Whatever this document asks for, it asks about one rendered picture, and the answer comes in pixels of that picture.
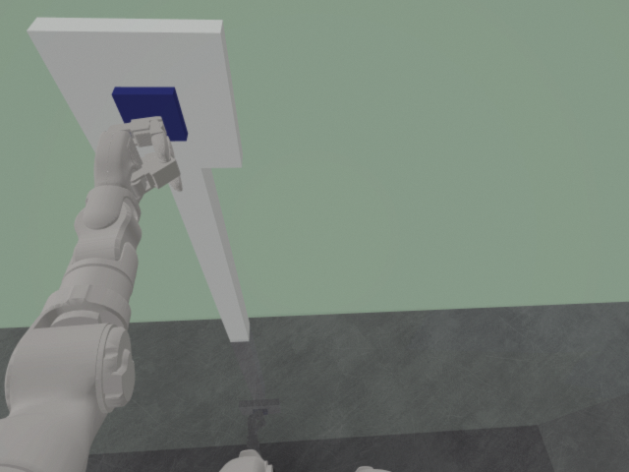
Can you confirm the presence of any left robot hand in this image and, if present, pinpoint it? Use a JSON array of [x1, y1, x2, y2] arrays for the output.
[[93, 116, 183, 204]]

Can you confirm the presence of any robot left shin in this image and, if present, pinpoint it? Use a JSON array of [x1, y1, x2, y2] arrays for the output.
[[239, 449, 264, 461]]

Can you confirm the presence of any button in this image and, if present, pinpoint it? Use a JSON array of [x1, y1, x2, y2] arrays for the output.
[[112, 87, 188, 142]]

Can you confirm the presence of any panel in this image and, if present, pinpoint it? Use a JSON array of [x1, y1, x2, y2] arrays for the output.
[[27, 18, 250, 342]]

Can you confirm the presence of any robot left upper arm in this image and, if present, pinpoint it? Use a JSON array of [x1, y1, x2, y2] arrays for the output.
[[0, 323, 136, 472]]

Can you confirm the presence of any robot left forearm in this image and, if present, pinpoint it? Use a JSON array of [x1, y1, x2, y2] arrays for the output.
[[5, 185, 142, 411]]

